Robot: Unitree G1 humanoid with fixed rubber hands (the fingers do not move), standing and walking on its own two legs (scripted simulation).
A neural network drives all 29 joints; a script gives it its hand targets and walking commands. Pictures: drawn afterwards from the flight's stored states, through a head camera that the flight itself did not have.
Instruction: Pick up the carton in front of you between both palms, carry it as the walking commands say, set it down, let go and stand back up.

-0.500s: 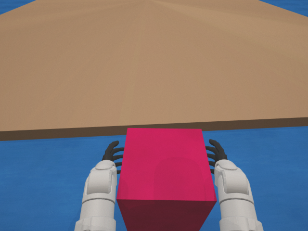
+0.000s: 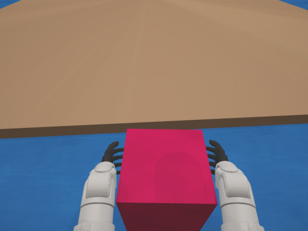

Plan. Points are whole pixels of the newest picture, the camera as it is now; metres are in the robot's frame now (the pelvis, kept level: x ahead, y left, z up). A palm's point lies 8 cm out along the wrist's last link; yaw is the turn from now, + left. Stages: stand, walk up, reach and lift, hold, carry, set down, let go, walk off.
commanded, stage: hold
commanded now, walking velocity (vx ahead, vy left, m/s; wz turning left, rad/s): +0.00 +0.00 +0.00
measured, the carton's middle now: (163, 183) +0.29 +0.00 -0.03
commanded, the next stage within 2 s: carry in 0.60 s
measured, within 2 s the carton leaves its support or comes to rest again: neither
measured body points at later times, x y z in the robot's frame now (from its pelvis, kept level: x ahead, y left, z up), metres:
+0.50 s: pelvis +0.00 +0.00 +0.00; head -0.04 +0.01 +0.45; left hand +0.29 +0.15 +0.03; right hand +0.30 -0.15 +0.04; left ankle +0.03 +0.12 -0.75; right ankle +0.01 -0.12 -0.75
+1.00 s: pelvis +0.09 -0.01 +0.00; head +0.08 -0.01 +0.45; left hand +0.38 +0.13 +0.09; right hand +0.37 -0.17 +0.09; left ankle +0.14 +0.11 -0.72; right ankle +0.01 -0.11 -0.75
